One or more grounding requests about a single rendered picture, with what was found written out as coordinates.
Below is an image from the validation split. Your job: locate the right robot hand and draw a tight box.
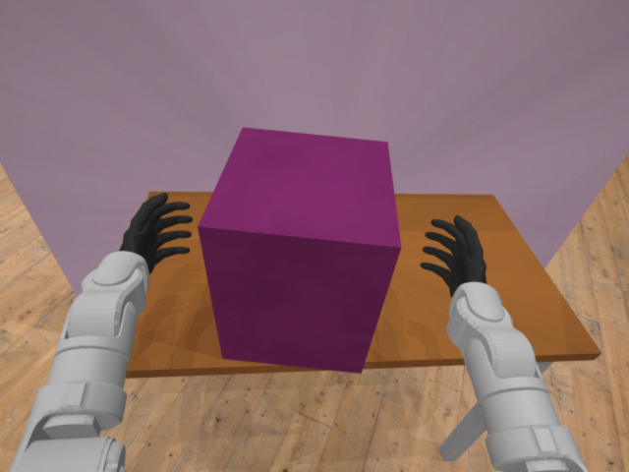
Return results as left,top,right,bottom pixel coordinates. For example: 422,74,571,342
420,215,487,298

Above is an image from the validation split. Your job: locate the left robot hand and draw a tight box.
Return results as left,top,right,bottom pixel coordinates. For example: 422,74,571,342
119,193,193,274

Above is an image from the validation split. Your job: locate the table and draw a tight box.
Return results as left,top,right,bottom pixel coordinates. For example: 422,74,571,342
125,192,601,462

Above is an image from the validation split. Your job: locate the left robot forearm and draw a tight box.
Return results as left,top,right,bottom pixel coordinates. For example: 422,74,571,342
8,251,150,472

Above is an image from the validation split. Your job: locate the carton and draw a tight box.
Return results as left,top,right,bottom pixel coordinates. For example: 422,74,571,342
198,127,401,374

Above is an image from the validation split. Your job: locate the robot left upper arm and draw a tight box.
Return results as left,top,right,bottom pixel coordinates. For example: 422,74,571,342
16,437,127,472

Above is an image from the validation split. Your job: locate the right robot forearm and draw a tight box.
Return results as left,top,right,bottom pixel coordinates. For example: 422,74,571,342
446,282,589,472

